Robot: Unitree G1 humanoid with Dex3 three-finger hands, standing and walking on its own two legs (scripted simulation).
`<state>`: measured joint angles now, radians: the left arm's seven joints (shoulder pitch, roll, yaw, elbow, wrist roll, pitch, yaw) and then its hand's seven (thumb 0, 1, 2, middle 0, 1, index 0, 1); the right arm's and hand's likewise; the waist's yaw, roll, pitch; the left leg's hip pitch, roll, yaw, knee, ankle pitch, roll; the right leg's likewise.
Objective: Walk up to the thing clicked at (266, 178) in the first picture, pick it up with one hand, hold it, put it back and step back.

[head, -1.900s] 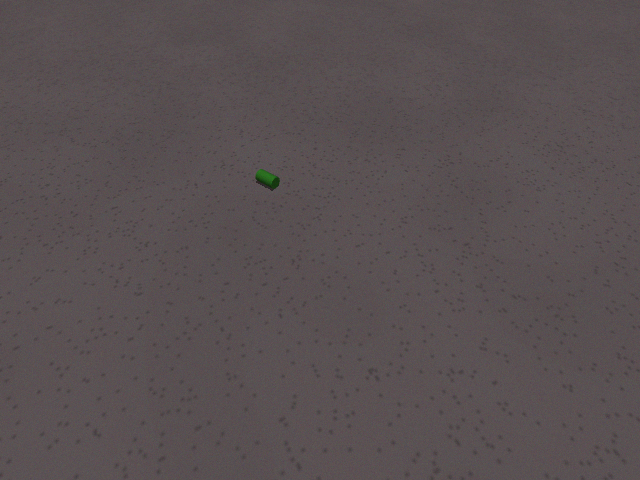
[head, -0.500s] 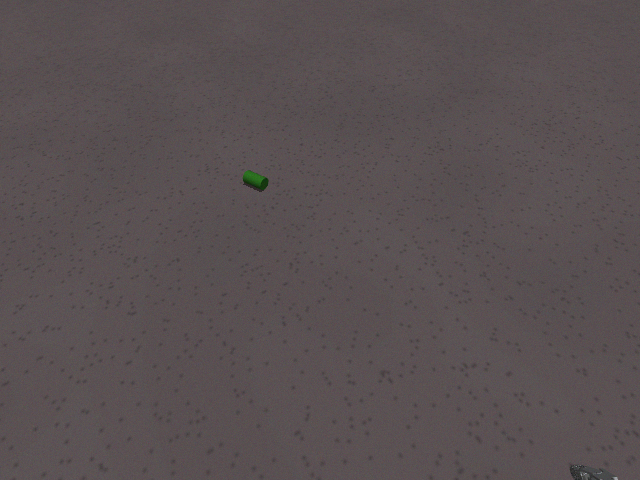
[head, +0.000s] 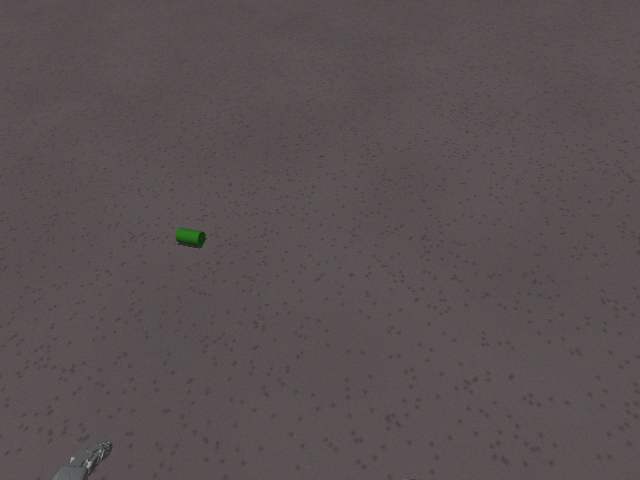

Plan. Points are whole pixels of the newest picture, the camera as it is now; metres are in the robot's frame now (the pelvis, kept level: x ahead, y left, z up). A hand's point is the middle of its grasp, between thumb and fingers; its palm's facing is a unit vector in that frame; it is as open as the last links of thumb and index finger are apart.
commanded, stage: walk up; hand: left
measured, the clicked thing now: (190, 236) +1.17 +0.57 -0.72
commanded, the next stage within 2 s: none
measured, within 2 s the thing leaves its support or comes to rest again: neither
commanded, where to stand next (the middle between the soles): +0.74 +0.49 m, yaw -20 degrees
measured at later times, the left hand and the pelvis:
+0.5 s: hand (59, 390) +0.31 +0.44 -0.13, palm faces -0.22 -0.86 -0.47, open 7.4 cm; pelvis +0.20 +0.15 +0.01, yaw -9 degrees
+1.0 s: hand (17, 307) +0.48 +0.59 -0.13, palm faces -0.23 -0.79 -0.57, open 7.4 cm; pelvis +0.39 +0.28 -0.02, yaw -13 degrees
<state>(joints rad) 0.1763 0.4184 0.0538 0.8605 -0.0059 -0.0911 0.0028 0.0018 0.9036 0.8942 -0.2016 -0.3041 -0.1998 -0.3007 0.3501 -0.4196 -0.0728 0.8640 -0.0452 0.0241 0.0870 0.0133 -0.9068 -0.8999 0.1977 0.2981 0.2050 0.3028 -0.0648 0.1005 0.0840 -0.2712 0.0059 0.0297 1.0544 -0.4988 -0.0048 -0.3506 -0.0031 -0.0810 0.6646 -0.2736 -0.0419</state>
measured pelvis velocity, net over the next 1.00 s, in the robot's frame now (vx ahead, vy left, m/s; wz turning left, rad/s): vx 0.39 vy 0.28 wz -0.23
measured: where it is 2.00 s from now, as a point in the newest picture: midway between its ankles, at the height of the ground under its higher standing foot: (173, 359)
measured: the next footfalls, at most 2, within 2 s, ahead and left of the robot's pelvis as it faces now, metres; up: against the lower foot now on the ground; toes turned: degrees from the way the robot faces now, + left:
left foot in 0.28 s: +0.28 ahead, +0.26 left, +0.00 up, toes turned +1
right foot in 0.64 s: +0.36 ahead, +0.05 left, +0.00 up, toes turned -16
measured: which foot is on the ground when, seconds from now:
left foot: up 0.00-0.26, down 0.28-0.64, up 0.66-0.98, down 1.00-1.00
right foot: down 0.00-0.28, up 0.30-0.62, down 0.64-1.00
